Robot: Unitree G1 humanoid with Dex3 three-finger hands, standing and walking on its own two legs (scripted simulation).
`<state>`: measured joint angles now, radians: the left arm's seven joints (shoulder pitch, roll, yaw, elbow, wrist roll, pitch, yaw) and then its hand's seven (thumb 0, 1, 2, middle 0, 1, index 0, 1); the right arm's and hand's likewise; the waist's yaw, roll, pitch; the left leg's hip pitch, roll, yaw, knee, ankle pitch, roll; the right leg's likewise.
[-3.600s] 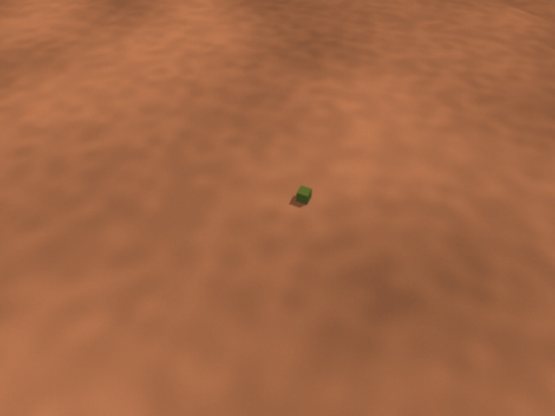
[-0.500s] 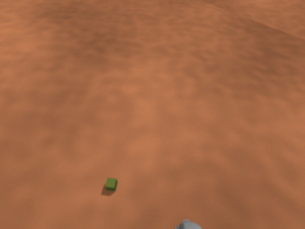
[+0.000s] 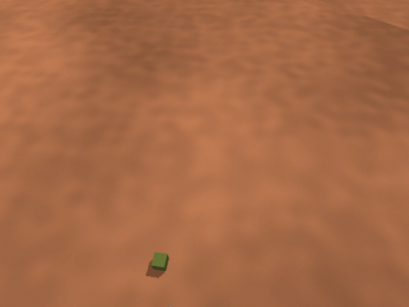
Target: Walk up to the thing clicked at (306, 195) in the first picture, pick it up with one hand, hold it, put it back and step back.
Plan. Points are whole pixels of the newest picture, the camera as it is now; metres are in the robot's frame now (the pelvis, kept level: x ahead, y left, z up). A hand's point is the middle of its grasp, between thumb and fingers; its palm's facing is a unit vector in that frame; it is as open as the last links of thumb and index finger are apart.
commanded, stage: walk up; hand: left
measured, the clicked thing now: (160, 261) +0.44 +0.24 -0.72
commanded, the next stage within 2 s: none
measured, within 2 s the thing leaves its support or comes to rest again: neither
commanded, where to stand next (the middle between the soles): +0.07 +0.00 m, yaw +0 degrees
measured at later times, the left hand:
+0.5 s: hand out of the picture +0.04 +0.27 -0.14, palm faces +0.01 -0.94 -0.35, open 7.4 cm
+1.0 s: hand out of the picture +0.12 +0.25 -0.13, palm faces -0.03 -0.95 -0.32, open 7.4 cm
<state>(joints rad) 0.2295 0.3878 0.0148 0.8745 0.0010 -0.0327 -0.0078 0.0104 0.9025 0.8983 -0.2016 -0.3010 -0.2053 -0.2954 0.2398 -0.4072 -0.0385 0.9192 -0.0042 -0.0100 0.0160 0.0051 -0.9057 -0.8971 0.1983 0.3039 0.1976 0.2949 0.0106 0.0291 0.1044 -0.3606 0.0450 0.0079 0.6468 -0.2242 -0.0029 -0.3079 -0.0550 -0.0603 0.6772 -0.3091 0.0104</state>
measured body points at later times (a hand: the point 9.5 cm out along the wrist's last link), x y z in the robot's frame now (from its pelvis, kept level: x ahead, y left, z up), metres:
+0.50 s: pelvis +0.00 +0.00 +0.02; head +0.00 +0.00 +0.47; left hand +0.04 +0.31 -0.11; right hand +0.13 -0.28 -0.11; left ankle +0.07 +0.13 -0.72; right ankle +0.00 -0.13 -0.72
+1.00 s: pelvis +0.03 +0.00 +0.03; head +0.03 +0.00 +0.48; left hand +0.13 +0.29 -0.11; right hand +0.09 -0.31 -0.10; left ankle +0.07 +0.13 -0.72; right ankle +0.00 -0.13 -0.72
